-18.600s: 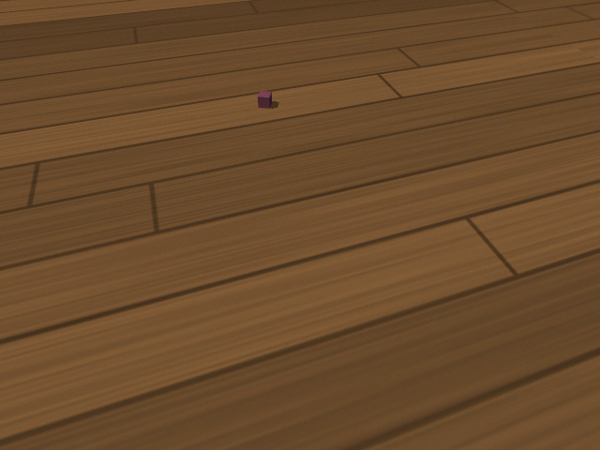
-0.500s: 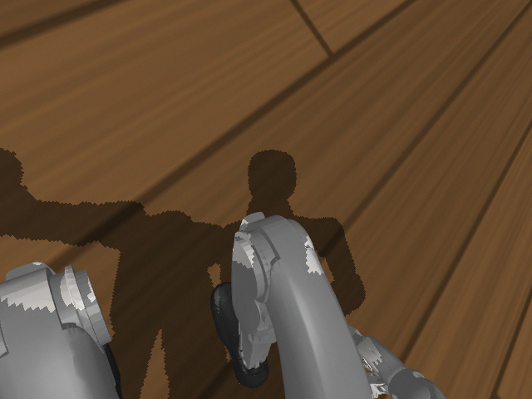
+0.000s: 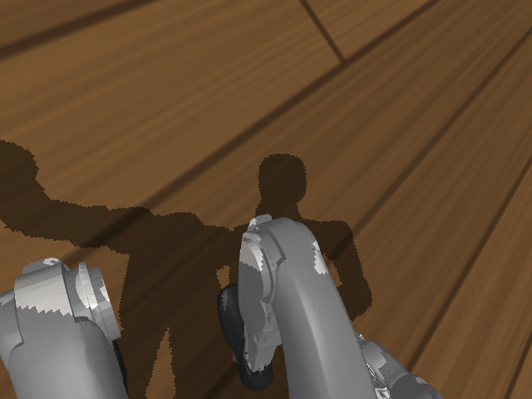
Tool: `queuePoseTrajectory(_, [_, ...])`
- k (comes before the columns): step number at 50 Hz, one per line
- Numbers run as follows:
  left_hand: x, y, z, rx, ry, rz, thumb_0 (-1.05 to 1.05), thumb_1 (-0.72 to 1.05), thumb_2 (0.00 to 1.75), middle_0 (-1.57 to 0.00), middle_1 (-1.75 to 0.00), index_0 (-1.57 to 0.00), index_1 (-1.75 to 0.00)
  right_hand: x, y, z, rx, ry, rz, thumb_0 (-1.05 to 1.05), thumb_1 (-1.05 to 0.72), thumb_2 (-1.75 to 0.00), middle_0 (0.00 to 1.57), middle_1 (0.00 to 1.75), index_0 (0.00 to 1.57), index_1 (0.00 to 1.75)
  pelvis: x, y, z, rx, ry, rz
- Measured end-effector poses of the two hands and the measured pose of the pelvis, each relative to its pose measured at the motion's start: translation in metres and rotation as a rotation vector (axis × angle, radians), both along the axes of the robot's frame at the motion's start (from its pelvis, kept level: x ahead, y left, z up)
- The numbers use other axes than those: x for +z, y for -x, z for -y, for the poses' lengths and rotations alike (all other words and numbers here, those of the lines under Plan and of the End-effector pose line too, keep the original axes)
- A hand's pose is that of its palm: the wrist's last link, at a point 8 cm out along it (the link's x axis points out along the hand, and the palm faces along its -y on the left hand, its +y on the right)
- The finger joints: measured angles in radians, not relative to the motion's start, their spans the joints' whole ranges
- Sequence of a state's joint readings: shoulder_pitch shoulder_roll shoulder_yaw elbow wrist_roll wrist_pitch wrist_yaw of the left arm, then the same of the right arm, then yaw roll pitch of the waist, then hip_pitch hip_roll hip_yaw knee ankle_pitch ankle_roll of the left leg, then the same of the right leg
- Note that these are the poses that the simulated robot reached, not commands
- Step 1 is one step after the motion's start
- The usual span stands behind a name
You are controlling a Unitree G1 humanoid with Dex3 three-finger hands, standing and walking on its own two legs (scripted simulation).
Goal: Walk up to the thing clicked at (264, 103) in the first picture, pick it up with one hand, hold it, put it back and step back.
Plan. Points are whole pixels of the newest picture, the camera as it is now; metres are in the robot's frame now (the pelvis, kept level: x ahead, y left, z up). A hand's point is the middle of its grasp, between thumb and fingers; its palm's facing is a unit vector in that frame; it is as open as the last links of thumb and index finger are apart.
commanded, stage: settle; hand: left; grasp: from above
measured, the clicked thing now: out of the picture +0.42 +0.36 -0.25
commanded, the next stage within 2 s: lift in 0.54 s
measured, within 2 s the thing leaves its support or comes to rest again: neither
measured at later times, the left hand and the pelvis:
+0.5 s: hand out of the picture +0.40 +0.37 -0.12, palm faces -0.48 -0.08 -0.87, open 10.3 cm; pelvis -0.01 +0.00 +0.03, yaw +4 degrees
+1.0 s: hand out of the picture +0.38 +0.36 -0.04, palm faces -0.48 -0.09 -0.87, open 10.2 cm; pelvis -0.02 +0.00 +0.08, yaw +7 degrees
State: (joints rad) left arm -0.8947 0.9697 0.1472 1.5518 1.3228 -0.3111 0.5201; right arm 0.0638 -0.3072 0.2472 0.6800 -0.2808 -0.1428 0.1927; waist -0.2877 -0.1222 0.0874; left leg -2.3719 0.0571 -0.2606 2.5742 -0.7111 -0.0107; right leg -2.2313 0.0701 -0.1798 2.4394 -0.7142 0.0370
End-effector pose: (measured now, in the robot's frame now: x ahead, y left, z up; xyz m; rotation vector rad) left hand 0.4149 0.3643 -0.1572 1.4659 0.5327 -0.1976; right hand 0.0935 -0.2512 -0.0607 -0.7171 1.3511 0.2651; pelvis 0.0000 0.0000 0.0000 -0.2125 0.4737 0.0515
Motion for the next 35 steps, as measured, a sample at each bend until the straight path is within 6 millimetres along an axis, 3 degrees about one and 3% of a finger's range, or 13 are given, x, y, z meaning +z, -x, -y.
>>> queuePoseTrajectory(8, [0.035,-0.005,-0.005,-0.008,-0.026,0.057,-0.01,-0.08,0.60,-0.63,-0.63,-0.69,-0.60,-0.003,-0.008,0.001,-0.066,-0.023,0.024,0.00,-0.91,-0.90,0.20,0.30,0.20,0.29,0.006,-0.001,-0.001,0.015,-0.002,-0.033])
queuePoseTrajectory(17, [0.074,0.003,-0.008,-0.003,-0.048,-0.028,-0.01,-0.09,0.60,-0.64,-0.62,-0.70,-0.59,-0.004,-0.015,-0.002,-0.141,-0.071,0.057,0.00,-0.91,-0.90,0.20,0.30,0.20,0.29,0.021,0.005,0.001,0.037,-0.023,-0.057])
queuePoseTrajectory(35, [0.117,0.004,-0.005,-0.059,-0.033,-0.008,-0.01,-0.10,0.61,-0.66,-0.61,-0.71,-0.57,0.018,0.016,0.012,-0.238,0.015,0.026,0.00,-0.91,-0.90,0.20,0.30,0.20,0.29,0.040,0.015,0.002,0.059,-0.032,-0.062])
